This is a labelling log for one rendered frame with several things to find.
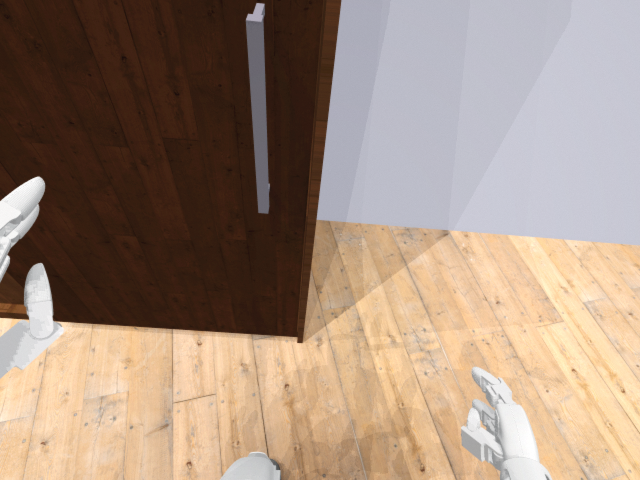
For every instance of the robot left hand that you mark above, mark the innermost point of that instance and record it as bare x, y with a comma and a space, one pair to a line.
22, 343

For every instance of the wardrobe door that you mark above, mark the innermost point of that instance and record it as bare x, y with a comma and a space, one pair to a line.
137, 116
10, 290

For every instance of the handle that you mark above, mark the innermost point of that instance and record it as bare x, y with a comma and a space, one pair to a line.
256, 60

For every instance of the robot right hand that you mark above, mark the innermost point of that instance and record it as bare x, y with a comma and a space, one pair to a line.
508, 431

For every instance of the right robot forearm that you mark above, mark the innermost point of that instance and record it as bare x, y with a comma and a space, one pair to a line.
521, 468

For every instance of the left robot shin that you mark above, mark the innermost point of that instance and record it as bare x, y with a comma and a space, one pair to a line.
258, 454

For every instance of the robot left thigh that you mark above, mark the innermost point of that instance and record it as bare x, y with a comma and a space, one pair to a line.
252, 468

